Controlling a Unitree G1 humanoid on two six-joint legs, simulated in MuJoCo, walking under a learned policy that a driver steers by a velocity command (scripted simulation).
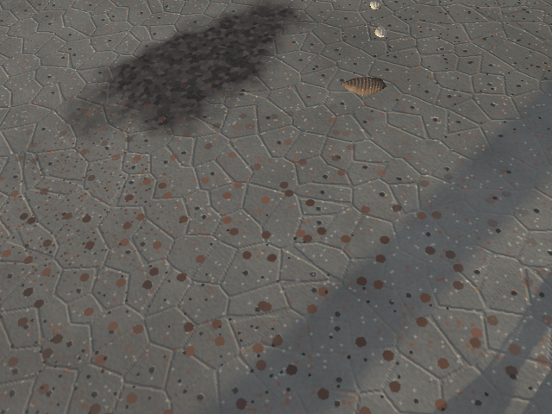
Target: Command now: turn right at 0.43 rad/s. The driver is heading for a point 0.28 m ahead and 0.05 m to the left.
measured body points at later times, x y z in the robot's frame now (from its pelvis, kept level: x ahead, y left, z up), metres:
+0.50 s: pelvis +0.01 +0.01 +0.01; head +0.04 +0.03 +0.46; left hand +0.13 +0.31 -0.10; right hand +0.16 -0.26 -0.11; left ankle -0.03 +0.13 -0.71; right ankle +0.01 -0.08 -0.73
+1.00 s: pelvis +0.14 +0.08 +0.00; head +0.17 +0.10 +0.44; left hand +0.26 +0.38 -0.10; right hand +0.29 -0.18 -0.12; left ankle -0.02 +0.12 -0.73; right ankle +0.28 +0.01 -0.73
